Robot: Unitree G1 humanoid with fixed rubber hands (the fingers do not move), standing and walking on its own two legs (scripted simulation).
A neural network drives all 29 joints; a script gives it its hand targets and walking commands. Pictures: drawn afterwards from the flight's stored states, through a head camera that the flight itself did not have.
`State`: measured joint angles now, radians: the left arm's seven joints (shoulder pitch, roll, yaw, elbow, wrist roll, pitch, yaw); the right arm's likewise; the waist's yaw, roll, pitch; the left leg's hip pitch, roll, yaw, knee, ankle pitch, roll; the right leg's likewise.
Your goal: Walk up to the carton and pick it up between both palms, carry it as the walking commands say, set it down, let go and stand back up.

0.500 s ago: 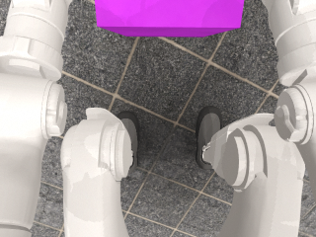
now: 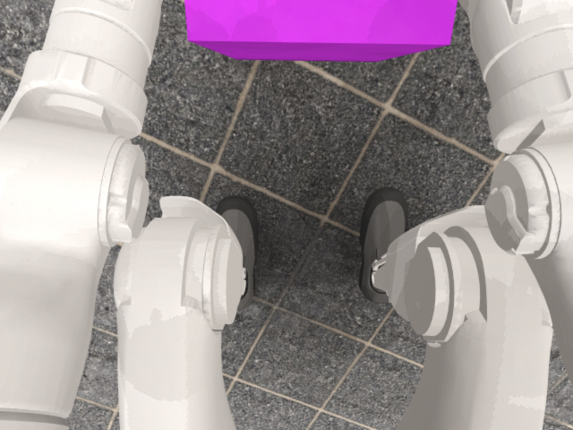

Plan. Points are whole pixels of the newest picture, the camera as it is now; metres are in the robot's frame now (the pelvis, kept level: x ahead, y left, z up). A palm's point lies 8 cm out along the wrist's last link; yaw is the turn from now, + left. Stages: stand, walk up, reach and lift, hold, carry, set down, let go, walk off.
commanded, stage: reach and lift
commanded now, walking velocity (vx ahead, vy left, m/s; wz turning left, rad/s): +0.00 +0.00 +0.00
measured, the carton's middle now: out of the picture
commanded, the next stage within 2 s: none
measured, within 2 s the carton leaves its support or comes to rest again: leaves its support in 0.68 s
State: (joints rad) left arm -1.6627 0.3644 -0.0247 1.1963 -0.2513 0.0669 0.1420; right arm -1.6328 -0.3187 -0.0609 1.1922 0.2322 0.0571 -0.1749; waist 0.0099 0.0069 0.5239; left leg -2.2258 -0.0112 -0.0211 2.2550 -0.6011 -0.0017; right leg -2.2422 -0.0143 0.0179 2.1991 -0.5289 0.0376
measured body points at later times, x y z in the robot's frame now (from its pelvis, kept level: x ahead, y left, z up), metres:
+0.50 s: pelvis +0.01 +0.00 -0.02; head +0.38 +0.02 +0.22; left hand +0.59 +0.16 -0.18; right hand +0.59 -0.14 -0.19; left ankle +0.11 +0.12 -0.33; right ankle +0.13 -0.13 -0.33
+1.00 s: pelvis -0.01 +0.00 +0.01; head +0.36 +0.02 +0.26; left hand +0.58 +0.16 -0.12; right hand +0.58 -0.13 -0.13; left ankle +0.11 +0.12 -0.33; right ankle +0.13 -0.14 -0.33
